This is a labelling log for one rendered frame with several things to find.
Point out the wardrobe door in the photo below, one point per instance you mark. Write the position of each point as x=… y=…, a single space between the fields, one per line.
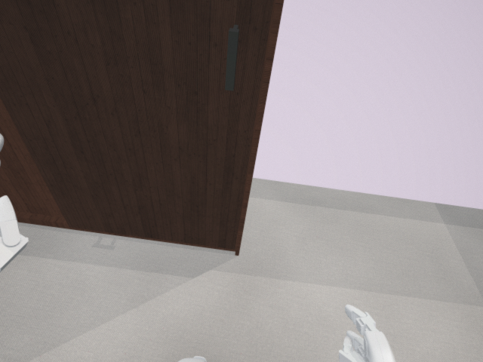
x=20 y=178
x=123 y=108

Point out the robot right hand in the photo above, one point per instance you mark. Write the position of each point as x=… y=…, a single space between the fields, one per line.
x=374 y=347

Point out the handle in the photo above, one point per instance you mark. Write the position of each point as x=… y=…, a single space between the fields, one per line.
x=231 y=58

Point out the robot left hand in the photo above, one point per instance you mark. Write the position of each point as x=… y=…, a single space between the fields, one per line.
x=11 y=241

